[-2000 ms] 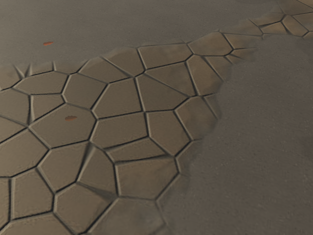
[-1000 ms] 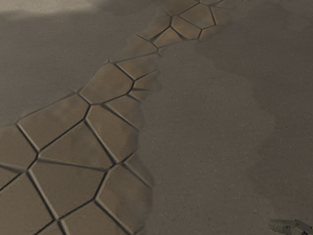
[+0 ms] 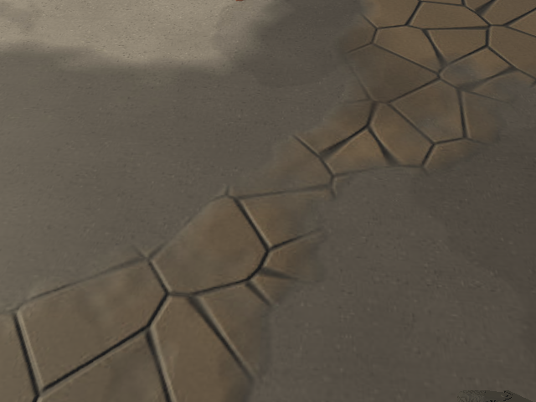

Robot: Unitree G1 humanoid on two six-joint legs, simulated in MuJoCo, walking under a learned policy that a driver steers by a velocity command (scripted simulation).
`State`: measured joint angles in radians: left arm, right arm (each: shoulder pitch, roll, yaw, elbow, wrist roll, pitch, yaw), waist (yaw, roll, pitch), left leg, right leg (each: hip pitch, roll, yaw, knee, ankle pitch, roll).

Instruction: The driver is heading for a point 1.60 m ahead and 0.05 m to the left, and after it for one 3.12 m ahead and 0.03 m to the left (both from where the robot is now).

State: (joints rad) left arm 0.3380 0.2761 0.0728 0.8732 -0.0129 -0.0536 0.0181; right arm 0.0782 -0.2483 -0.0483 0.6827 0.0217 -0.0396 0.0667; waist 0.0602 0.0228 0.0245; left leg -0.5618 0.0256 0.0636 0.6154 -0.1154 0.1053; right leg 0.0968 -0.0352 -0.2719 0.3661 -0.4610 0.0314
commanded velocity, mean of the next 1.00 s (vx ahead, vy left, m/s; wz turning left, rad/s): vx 0.19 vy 0.00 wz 0.26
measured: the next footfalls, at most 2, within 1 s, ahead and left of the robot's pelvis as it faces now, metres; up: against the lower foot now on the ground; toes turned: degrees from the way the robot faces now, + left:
left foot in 0.02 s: +0.17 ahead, +0.09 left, +0.00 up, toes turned +3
right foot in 0.46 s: +0.43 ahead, -0.06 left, +0.00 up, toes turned +16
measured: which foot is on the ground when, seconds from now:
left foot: up 0.00-0.00, down 0.02-0.46, up 0.48-0.72, down 0.74-1.00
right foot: down 0.00-0.00, up 0.02-0.44, down 0.46-1.00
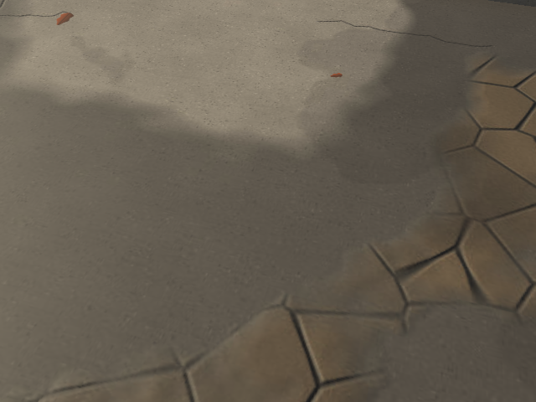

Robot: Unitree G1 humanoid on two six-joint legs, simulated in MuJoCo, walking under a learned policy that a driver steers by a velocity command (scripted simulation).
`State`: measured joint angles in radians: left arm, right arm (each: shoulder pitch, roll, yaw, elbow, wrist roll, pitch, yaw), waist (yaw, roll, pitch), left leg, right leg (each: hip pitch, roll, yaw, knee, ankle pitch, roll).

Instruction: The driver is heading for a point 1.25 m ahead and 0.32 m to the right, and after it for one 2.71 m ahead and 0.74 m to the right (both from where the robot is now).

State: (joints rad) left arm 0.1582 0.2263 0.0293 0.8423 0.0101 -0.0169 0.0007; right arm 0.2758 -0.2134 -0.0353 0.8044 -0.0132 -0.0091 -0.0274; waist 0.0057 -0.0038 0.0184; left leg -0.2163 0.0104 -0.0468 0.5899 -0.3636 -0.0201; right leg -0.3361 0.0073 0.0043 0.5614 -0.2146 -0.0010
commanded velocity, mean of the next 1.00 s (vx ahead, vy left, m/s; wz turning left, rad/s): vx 0.33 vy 0.00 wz -0.07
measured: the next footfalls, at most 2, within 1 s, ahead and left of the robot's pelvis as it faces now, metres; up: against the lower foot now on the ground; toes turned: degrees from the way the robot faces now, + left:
left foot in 0.80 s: +0.42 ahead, +0.14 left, +0.00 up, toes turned +0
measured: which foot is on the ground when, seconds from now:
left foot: down 0.00-0.36, up 0.38-0.78, down 0.80-1.00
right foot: down 0.00-0.80, up 0.82-1.00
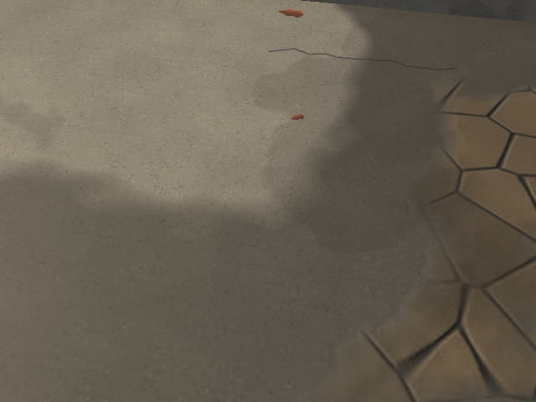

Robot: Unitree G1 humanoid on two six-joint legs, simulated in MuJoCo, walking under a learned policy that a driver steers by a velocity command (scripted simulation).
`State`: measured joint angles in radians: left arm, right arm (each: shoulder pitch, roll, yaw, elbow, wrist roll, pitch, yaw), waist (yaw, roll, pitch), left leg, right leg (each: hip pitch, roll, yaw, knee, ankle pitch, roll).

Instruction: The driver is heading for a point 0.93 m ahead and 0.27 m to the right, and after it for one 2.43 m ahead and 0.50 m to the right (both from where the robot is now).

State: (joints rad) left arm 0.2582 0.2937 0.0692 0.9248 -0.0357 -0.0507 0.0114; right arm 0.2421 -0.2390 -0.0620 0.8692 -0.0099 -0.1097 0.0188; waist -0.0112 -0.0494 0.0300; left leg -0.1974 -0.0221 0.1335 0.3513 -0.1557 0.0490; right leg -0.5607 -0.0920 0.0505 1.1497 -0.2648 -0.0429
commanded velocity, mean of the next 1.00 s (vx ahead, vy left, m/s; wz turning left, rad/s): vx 0.50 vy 0.00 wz -0.46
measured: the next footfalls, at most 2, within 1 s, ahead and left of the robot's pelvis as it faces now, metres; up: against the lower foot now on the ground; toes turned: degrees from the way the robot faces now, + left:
right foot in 0.36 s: +0.34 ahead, -0.17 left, +0.00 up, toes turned -16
left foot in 0.84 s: +0.69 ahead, -0.08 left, +0.00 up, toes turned -28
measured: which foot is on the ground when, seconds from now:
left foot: down 0.00-0.36, up 0.38-0.82, down 0.84-1.00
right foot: up 0.00-0.34, down 0.36-0.86, up 0.88-1.00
